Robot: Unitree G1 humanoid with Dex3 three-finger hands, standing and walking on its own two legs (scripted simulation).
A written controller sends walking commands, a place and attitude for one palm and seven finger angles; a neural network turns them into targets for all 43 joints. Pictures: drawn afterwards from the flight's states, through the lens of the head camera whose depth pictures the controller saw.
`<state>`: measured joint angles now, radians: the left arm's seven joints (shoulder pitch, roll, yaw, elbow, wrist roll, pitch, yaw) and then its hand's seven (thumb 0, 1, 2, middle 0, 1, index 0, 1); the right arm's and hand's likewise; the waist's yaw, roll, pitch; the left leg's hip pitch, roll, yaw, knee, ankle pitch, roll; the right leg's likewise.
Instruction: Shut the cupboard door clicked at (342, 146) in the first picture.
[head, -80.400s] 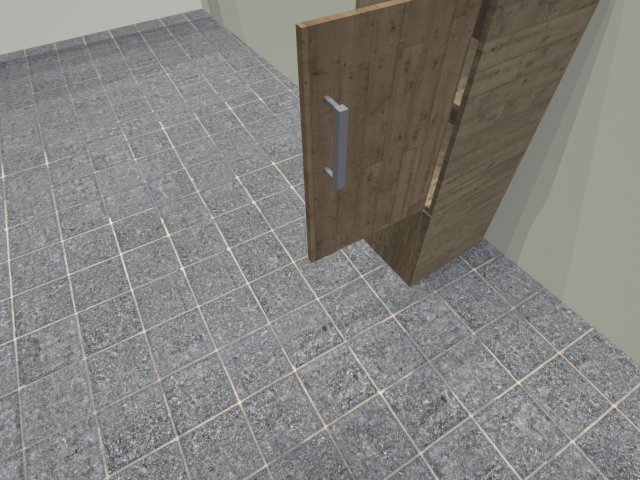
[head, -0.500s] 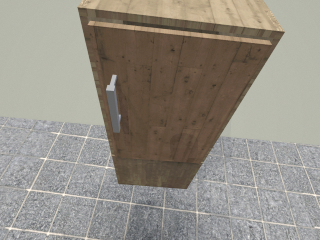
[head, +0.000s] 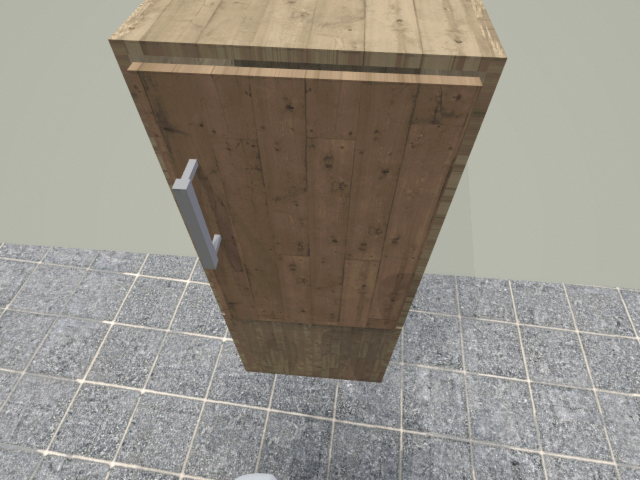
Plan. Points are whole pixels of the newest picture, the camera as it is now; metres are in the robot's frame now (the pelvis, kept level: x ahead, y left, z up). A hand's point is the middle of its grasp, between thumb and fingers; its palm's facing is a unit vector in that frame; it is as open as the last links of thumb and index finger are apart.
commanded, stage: come to a stop and stand still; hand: left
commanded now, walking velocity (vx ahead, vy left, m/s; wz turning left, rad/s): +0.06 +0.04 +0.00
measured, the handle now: (201, 218) +0.45 +0.21 +0.04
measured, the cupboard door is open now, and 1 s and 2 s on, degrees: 1 1 1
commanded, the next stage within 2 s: look again from close up in 0.42 s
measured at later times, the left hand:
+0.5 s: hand out of the picture -0.01 +0.18 -0.16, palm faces +0.00 -0.97 -0.24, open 7.3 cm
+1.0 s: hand out of the picture +0.03 +0.17 -0.16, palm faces -0.02 -0.98 -0.22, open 7.3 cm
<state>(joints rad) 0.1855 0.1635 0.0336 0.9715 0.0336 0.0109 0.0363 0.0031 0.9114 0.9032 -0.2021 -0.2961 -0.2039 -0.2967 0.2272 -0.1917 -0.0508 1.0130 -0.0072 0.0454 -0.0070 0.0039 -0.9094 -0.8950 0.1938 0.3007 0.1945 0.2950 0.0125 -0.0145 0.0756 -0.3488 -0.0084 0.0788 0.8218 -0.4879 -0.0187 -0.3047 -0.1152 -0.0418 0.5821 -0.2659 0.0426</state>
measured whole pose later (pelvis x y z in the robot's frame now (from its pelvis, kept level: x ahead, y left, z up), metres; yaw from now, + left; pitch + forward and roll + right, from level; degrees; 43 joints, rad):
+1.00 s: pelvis +0.00 -0.01 +0.01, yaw -1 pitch -1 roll +1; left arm 0.26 0.17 -0.02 1.09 0.01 -0.02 0.04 0.01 0.91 0.90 -0.20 -0.30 -0.20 -0.30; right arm 0.27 -0.16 0.02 1.12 -0.01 -0.01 -0.02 0.00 -0.91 -0.90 0.19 0.30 0.20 0.30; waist 0.00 0.00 0.03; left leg -0.17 0.02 0.10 0.43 -0.24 0.00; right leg -0.15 0.02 -0.04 0.46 -0.29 -0.04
